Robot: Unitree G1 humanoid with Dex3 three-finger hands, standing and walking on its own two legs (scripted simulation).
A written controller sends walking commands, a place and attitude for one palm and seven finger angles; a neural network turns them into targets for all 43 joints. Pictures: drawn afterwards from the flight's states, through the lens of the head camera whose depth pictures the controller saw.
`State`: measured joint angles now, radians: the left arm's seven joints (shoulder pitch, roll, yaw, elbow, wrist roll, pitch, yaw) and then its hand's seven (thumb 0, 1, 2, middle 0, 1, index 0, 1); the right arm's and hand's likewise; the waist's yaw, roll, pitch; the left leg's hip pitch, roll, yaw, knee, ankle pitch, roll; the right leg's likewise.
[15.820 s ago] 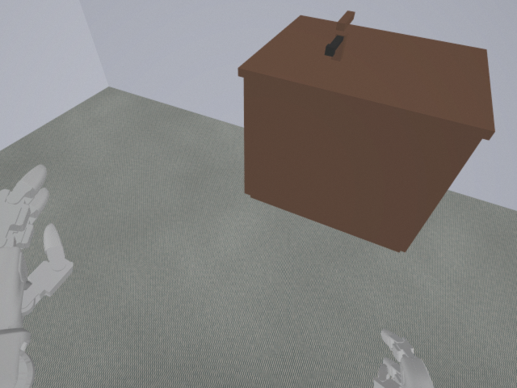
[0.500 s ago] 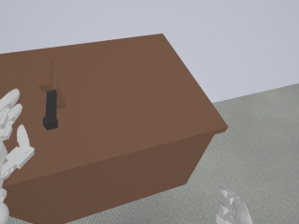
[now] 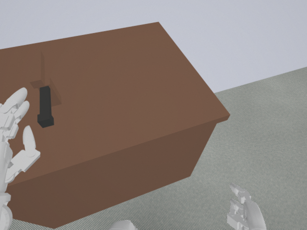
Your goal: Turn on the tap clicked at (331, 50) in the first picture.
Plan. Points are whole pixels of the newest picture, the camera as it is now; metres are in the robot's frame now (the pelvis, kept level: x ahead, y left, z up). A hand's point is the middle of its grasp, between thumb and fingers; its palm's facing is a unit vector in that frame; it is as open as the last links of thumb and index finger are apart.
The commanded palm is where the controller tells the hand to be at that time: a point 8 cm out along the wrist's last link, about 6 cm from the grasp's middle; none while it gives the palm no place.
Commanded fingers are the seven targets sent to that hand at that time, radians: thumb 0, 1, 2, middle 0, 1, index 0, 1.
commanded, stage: come to a stop and stand still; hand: left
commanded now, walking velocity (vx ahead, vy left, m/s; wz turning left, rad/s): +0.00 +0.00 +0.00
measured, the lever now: (45, 119) +0.36 +0.30 +0.07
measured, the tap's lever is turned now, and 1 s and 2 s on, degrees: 0 0 0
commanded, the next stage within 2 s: look again from close up in 0.84 s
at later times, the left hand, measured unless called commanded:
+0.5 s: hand out of the picture +0.20 +0.33 +0.18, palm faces +0.43 -0.84 -0.34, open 7.4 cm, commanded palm +0.15 +0.35 +0.19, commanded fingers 0.00 0.90 0.90 -0.20 -0.30 -0.20 -0.30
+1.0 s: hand out of the picture +0.22 +0.32 +0.18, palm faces +0.39 -0.83 -0.40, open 7.4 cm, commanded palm +0.16 +0.36 +0.19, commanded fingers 0.00 0.90 0.90 -0.20 -0.30 -0.20 -0.30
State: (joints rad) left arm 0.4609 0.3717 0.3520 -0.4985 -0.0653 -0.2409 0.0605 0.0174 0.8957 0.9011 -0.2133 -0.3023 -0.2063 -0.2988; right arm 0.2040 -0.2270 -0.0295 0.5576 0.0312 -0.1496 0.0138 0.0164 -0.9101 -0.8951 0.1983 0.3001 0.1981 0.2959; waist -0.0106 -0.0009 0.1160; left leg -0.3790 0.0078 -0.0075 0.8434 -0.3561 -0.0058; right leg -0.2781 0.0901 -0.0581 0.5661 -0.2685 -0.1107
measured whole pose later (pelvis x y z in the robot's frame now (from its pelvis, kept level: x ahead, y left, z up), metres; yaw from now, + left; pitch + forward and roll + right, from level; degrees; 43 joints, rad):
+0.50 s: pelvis -0.01 +0.07 +0.01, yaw +1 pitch -2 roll -1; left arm 0.37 0.35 0.35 -0.43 -0.02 -0.23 0.10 0.02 0.89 0.90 -0.21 -0.30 -0.21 -0.30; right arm 0.21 -0.17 0.04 0.56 0.01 -0.15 -0.01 0.02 -0.91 -0.89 0.20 0.30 0.20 0.30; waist 0.05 -0.03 0.04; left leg -0.21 -0.07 0.03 0.44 -0.20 0.09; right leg -0.20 0.01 -0.03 0.40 -0.17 0.00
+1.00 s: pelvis +0.01 +0.07 +0.01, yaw +2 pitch -1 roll -1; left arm 0.44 0.37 0.36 -0.49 -0.04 -0.21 0.10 0.02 0.89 0.90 -0.21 -0.30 -0.21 -0.30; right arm 0.21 -0.20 0.01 0.57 0.02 -0.10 -0.01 0.02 -0.91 -0.89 0.20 0.30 0.20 0.30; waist 0.02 -0.01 0.08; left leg -0.19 -0.08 0.01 0.43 -0.22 0.08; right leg -0.18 0.01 -0.04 0.39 -0.19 0.00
